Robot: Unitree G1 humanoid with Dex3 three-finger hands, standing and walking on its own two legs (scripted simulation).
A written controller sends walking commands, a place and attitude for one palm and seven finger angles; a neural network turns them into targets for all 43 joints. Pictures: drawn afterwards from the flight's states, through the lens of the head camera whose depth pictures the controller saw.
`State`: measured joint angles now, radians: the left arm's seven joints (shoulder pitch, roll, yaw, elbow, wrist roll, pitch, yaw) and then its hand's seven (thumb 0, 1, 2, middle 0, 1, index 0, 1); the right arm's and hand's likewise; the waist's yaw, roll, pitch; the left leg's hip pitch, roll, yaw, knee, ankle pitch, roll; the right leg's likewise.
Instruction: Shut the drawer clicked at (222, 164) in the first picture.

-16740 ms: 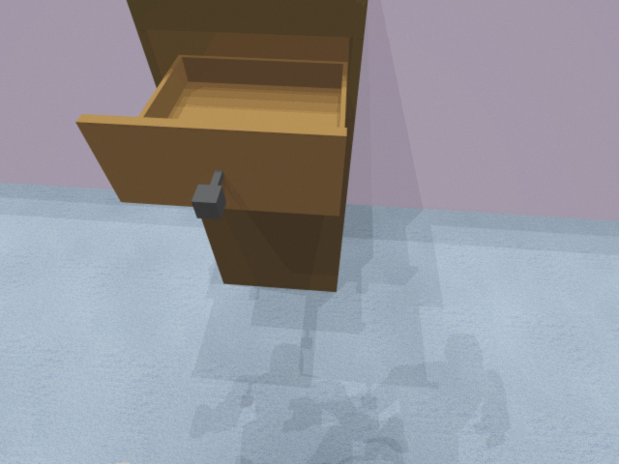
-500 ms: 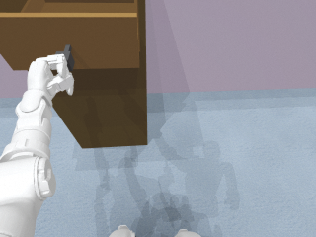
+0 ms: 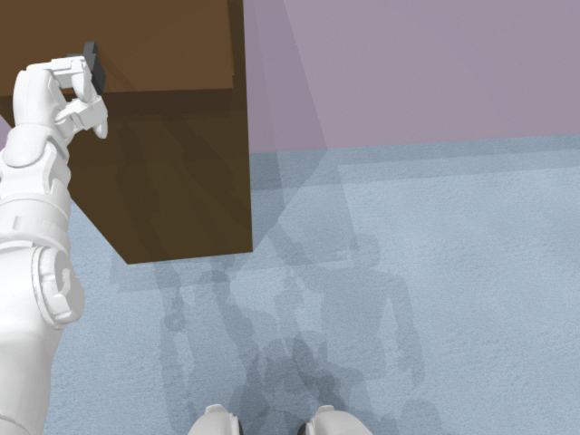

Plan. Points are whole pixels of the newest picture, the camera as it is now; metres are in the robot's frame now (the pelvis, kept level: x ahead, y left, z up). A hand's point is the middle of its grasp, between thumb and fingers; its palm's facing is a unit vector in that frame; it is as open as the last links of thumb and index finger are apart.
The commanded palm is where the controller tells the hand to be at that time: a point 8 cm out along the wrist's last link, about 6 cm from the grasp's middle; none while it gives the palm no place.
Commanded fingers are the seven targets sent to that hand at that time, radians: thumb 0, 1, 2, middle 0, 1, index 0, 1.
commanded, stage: push the drawer shut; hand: left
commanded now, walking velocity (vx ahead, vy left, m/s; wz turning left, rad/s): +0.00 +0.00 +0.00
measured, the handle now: (87, 64) +0.61 +0.22 +0.12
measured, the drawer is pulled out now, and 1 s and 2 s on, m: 0.04 0.00 0.00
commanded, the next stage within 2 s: pull the fist back off the drawer in 0.56 s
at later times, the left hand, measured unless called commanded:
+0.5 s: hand (103, 82) +0.57 +0.20 +0.13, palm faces +0.05 -1.00 -0.03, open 3.3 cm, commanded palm +0.60 +0.23 +0.12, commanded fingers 0.00 0.90 0.90 -1.40 -1.60 -1.40 -1.60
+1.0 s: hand (99, 81) +0.57 +0.20 +0.13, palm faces +0.05 -1.00 -0.02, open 3.3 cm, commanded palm +0.56 +0.23 +0.12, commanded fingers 0.00 0.90 0.90 -1.40 -1.60 -1.40 -1.60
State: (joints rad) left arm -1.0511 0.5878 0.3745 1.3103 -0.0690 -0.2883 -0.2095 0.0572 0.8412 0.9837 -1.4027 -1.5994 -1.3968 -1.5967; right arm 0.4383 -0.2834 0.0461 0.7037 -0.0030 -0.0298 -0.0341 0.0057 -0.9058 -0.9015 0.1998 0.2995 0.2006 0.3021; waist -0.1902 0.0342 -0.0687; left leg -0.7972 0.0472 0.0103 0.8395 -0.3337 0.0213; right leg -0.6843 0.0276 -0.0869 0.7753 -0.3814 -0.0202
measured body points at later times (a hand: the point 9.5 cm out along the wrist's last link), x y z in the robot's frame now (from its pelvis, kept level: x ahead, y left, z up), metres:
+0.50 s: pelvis +0.01 +0.00 +0.00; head +0.14 +0.02 +0.43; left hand +0.56 +0.25 +0.13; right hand -0.06 -0.26 -0.10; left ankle +0.03 +0.10 -0.70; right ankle -0.01 -0.11 -0.70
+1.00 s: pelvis +0.00 +0.01 -0.01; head +0.14 +0.03 +0.42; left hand +0.56 +0.25 +0.13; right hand -0.06 -0.26 -0.10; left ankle +0.03 +0.10 -0.70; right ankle -0.01 -0.11 -0.70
